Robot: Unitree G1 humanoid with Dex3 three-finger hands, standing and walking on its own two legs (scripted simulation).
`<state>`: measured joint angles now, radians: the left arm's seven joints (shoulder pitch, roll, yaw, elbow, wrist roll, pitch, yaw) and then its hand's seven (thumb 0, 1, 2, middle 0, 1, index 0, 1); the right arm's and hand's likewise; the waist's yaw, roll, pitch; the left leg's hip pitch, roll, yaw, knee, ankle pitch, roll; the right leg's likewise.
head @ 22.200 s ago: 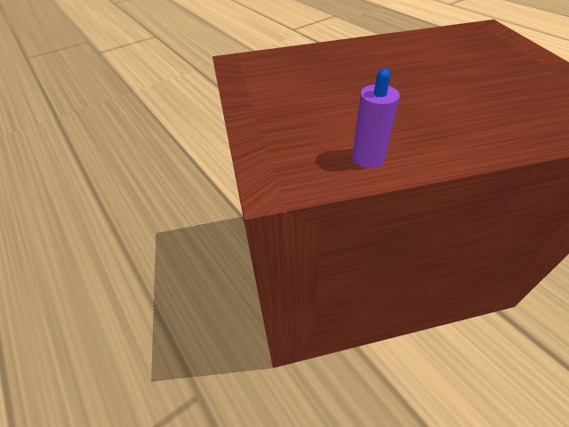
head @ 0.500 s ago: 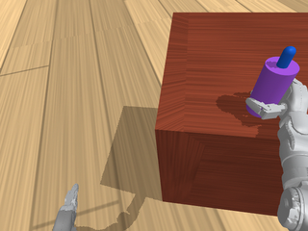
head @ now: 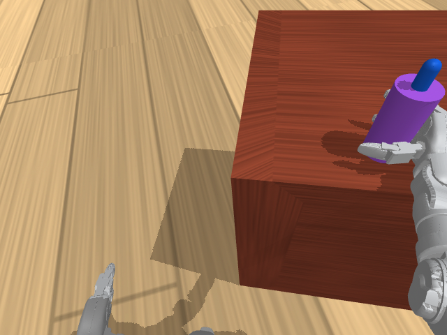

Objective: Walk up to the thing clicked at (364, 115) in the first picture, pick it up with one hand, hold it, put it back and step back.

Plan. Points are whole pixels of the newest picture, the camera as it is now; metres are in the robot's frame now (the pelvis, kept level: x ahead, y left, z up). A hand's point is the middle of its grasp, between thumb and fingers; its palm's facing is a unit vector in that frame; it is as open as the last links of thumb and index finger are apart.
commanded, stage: withdraw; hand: right
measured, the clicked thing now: (403, 112) +0.46 -0.22 +0.15
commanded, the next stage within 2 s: rise in 0.42 s
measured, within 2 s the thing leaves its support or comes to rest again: neither
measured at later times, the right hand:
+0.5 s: hand out of the picture +0.47 -0.28 +0.23, palm faces +0.27 +0.96 -0.04, open 16.6 cm
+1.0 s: hand out of the picture +0.39 -0.37 +0.25, palm faces +0.57 +0.76 -0.32, open 17.6 cm
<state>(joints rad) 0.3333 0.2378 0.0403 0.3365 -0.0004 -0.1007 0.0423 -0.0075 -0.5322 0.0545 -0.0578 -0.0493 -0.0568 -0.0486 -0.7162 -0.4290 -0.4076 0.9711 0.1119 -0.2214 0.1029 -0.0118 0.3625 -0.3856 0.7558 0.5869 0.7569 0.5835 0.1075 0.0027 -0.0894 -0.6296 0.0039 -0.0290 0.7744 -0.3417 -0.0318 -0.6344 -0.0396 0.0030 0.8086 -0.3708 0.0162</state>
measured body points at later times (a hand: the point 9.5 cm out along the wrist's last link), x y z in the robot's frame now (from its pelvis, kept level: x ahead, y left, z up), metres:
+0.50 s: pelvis +0.02 +0.00 +0.01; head +0.04 +0.00 +0.46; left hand +0.17 +0.25 -0.05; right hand +0.45 -0.33 +0.24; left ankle +0.02 +0.14 -0.70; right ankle +0.01 -0.13 -0.70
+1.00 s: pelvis +0.02 +0.00 +0.02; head +0.05 +0.01 +0.47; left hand +0.18 +0.25 -0.05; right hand +0.35 -0.41 +0.27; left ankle +0.02 +0.14 -0.70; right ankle +0.01 -0.13 -0.70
